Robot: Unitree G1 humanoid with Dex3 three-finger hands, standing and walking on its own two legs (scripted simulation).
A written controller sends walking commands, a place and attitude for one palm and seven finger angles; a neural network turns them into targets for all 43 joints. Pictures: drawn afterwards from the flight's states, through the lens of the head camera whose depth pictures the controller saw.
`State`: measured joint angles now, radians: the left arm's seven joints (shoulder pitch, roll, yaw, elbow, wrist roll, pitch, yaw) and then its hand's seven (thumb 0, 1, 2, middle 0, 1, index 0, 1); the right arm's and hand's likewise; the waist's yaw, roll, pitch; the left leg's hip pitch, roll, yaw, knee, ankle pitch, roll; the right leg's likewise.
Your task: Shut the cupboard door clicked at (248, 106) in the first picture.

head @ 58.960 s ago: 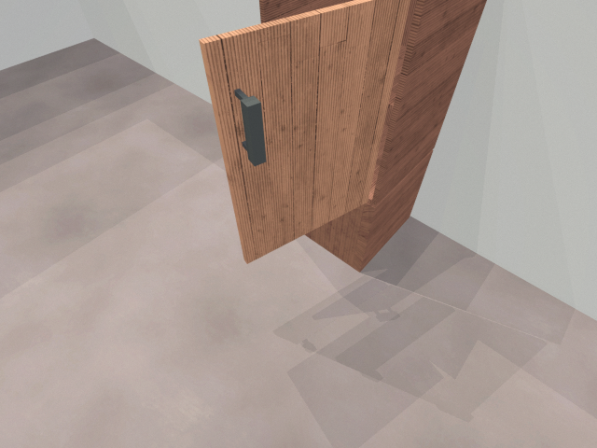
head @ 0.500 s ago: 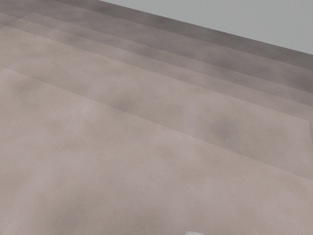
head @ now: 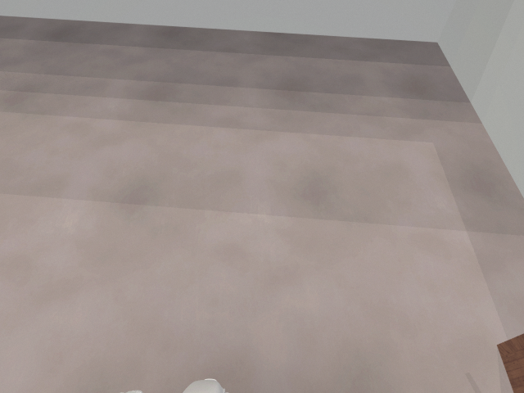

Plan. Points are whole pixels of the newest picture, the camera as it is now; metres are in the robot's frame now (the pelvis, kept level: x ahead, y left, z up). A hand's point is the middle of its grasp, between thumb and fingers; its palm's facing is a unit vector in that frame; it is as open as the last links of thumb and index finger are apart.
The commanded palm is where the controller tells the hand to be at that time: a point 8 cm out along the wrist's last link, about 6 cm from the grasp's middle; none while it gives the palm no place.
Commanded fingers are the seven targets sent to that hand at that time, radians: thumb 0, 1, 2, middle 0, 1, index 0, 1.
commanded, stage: turn to face it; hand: left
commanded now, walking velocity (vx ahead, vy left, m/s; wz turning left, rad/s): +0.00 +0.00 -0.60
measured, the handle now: out of the picture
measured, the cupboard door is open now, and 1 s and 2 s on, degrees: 20 20 20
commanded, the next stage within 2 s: take the last steps up to it in 1.98 s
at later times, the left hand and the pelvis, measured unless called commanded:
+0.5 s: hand (165, 387) +0.15 +0.18 -0.16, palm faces -0.30 -0.91 -0.28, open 7.3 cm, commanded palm none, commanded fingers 0.00 0.90 0.90 -0.20 -0.30 -0.20 -0.30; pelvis -0.01 +0.00 -0.01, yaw -19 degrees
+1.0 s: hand (185, 363) +0.19 +0.16 -0.18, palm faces -0.52 -0.83 -0.20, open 7.3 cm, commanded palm none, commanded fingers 0.00 0.90 0.90 -0.20 -0.30 -0.20 -0.30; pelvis +0.01 +0.02 +0.00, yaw -36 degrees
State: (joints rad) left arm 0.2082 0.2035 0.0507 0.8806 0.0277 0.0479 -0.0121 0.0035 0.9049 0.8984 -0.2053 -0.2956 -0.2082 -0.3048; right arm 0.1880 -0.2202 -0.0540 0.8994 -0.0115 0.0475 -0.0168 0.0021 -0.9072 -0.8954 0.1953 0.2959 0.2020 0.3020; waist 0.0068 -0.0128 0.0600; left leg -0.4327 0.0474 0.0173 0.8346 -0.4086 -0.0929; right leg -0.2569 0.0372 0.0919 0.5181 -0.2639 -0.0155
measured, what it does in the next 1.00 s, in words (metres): steps on the spot, turning right: left foot, then right foot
